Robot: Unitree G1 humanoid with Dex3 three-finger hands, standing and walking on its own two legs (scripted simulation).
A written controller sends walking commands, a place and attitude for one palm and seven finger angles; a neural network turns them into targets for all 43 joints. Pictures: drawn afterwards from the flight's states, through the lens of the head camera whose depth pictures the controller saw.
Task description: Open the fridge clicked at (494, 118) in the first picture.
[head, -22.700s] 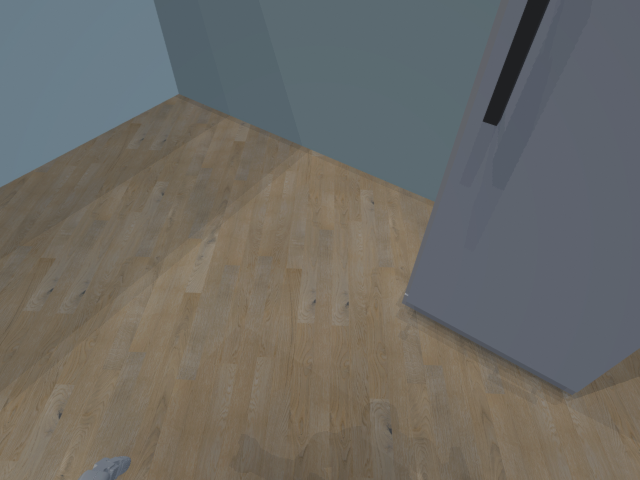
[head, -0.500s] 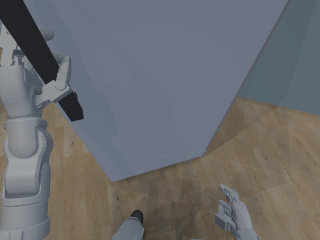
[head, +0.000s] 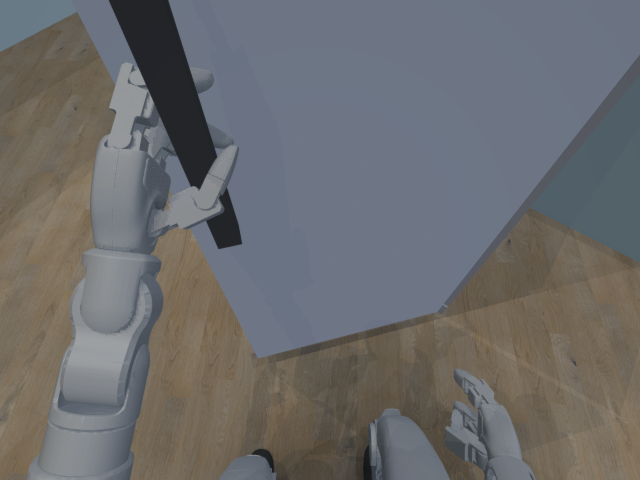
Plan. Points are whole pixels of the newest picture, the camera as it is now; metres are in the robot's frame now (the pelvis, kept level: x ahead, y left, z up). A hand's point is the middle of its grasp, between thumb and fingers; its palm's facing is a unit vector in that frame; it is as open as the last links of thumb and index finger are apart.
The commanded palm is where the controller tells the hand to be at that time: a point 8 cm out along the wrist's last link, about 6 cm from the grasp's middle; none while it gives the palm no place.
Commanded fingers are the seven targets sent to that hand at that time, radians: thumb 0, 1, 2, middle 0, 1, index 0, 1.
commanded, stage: walk backward, drawing the door open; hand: left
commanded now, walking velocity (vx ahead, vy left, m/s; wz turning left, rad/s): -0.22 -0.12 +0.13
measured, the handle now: (179, 90) +0.39 +0.13 +0.26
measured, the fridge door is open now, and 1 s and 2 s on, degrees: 50 76 70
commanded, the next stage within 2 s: stop walking and hold the door back in 0.68 s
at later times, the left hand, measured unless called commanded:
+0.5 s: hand (308, 335) +0.21 +0.02 +0.20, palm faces +0.31 -0.94 -0.16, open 8.0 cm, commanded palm +0.17 +0.07 +0.20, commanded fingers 0.00 0.90 0.90 -0.45 -1.40 -0.45 -1.40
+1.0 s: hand (399, 404) +0.17 -0.03 +0.20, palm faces +0.74 -0.62 -0.25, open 7.5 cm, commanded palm +0.12 +0.02 +0.18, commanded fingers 0.00 0.90 0.90 -0.45 -1.40 -0.45 -1.40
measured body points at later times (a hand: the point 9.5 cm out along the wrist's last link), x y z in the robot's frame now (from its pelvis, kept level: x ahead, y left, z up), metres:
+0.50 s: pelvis -0.03 -0.17 -0.02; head +0.02 -0.14 +0.43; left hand +0.19 +0.07 +0.21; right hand +0.22 -0.35 -0.09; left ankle -0.10 -0.08 -0.74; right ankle +0.03 -0.21 -0.73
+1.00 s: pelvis +0.00 -0.37 +0.00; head +0.06 -0.37 +0.44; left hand +0.13 +0.00 +0.21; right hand +0.30 -0.47 -0.11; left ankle -0.11 -0.30 -0.64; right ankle +0.09 -0.43 -0.74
